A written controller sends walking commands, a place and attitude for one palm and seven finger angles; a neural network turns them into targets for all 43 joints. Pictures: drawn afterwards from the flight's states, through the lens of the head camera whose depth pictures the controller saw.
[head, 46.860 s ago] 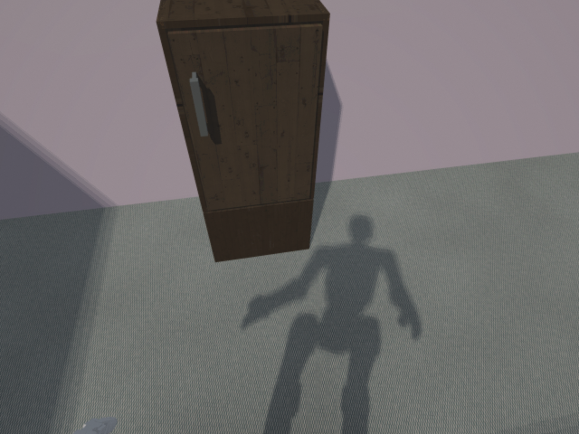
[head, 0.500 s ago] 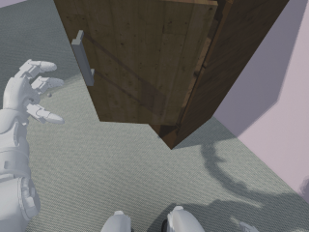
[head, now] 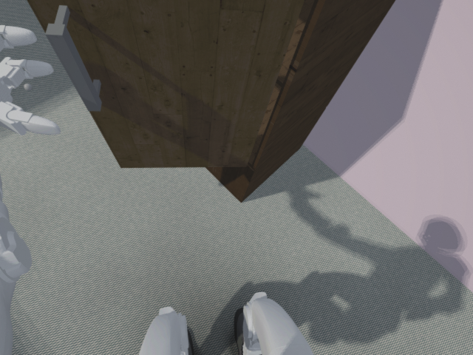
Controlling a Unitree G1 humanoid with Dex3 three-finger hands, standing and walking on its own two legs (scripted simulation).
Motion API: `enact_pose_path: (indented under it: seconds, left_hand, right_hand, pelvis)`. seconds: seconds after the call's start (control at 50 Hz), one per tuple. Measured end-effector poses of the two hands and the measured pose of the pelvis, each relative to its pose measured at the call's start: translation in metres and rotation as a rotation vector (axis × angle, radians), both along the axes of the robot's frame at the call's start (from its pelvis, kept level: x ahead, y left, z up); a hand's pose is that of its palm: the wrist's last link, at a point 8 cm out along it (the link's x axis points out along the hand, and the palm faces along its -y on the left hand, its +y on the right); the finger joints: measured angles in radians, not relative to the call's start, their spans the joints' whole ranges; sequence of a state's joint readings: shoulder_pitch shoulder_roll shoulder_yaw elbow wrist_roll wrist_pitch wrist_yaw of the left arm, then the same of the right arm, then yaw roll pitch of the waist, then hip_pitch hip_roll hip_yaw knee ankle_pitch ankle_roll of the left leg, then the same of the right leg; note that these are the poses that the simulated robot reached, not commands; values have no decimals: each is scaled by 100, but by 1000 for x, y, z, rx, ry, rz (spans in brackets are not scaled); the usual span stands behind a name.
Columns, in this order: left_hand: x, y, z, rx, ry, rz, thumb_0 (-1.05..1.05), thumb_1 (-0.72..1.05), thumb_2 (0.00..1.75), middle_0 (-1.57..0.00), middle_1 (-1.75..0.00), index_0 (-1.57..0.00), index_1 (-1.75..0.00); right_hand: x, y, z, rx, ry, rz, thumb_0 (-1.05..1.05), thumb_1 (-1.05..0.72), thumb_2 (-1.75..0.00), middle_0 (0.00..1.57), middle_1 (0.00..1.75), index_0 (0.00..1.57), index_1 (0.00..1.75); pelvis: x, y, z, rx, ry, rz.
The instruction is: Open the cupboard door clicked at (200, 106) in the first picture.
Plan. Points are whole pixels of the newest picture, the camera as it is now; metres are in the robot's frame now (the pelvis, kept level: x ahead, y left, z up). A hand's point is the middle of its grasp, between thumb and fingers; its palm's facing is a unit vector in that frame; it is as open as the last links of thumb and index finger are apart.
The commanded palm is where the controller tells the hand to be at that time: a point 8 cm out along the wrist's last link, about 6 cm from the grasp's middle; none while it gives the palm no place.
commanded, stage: move the hooked fingers beside the handle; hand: left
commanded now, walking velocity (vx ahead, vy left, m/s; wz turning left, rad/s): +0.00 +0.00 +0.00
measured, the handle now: (80, 64) +0.57 +0.20 +0.07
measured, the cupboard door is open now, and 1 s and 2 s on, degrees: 49 49 49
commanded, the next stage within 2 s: slide the fingers in behind the handle in 0.78 s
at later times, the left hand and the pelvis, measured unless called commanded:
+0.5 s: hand (22, 94) +0.50 +0.27 +0.08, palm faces -0.04 -1.00 -0.03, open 14.0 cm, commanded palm +0.49 +0.30 +0.07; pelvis +0.01 +0.01 +0.01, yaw +0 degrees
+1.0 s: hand (24, 93) +0.50 +0.26 +0.08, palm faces -0.04 -1.00 -0.03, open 14.0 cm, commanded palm +0.49 +0.30 +0.07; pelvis +0.01 +0.00 +0.00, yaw +0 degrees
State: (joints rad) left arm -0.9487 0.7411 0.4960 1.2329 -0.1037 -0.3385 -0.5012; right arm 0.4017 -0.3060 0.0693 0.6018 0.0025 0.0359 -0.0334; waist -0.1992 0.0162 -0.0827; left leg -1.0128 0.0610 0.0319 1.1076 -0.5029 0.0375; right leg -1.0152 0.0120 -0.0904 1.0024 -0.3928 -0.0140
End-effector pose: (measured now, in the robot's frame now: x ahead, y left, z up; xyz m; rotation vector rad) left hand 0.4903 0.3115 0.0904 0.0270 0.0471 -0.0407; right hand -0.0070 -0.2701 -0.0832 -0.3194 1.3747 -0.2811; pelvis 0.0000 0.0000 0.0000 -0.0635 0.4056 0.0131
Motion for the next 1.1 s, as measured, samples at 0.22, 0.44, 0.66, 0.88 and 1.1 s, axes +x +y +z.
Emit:
enact_pose_path:
  seconds: [0.22, 0.44, 0.66, 0.88, 1.1]
  left_hand:
    - [2, 3, -9, 8, 5, 0, -1, -49, 30, -30, -120, -30, -119]
    - [-7, 11, -6, 5, 9, 15, -1, -50, 30, -30, -120, -30, -120]
    - [-7, 0, -12, -10, 0, -6, -1, -50, 30, -30, -120, -30, -120]
    - [-5, 6, -9, 2, 0, 26, -1, -49, 30, -30, -120, -30, -120]
    - [-6, -2, -12, -11, 9, -19, -1, -50, 30, -30, -120, -30, -120]
  right_hand:
    - [-1, 13, 4, 28, 32, -29, 1, -90, -90, 20, 30, 20, 30]
    - [29, 13, 7, 22, -22, 12, 1, -90, -90, 20, 30, 20, 30]
    - [39, 11, 2, 16, -39, 31, 0, -90, -90, 20, 30, 20, 30]
    - [22, 12, -1, 24, -17, 9, 0, -90, -90, 20, 30, 20, 30]
    - [9, 8, 1, 14, 21, 5, 1, -90, -90, 20, 30, 20, 30]
  pelvis:
    - [10, 6, 4, -4, 10, -15]
    - [15, 8, 8, -11, -14, 2]
    - [12, 9, 5, -10, -12, 6]
    - [7, 5, 2, -8, -10, 1]
    - [5, 5, 2, -10, -4, 5]
